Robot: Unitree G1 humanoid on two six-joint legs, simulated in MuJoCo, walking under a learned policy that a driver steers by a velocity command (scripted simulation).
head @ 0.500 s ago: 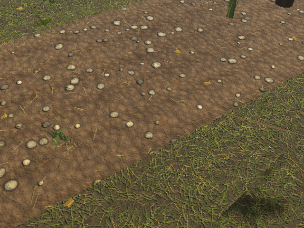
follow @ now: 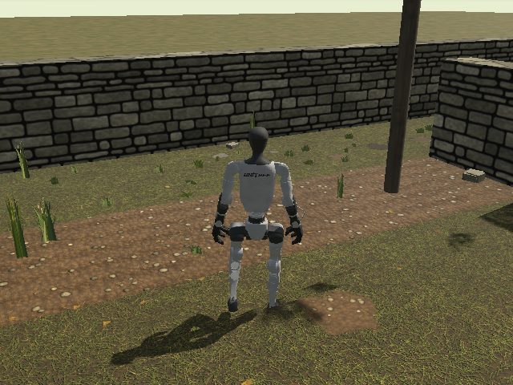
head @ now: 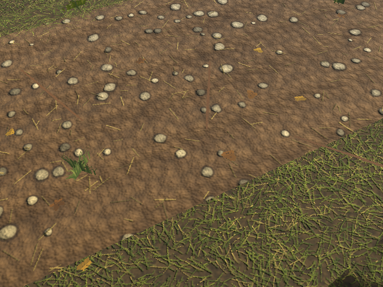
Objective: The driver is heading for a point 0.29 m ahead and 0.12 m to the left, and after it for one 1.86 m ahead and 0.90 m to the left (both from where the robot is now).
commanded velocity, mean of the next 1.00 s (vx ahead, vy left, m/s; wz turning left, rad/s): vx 0.11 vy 0.00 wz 0.45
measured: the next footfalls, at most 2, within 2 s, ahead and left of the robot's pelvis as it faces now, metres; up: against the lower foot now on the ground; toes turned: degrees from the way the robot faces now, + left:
left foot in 0.22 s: +0.06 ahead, +0.14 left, +0.00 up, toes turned +11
right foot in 0.74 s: +0.37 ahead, +0.03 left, +0.00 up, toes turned +29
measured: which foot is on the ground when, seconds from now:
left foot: up 0.00-0.20, down 0.22-0.74, up 0.76-1.00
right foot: down 0.00-0.20, up 0.22-0.72, down 0.74-1.00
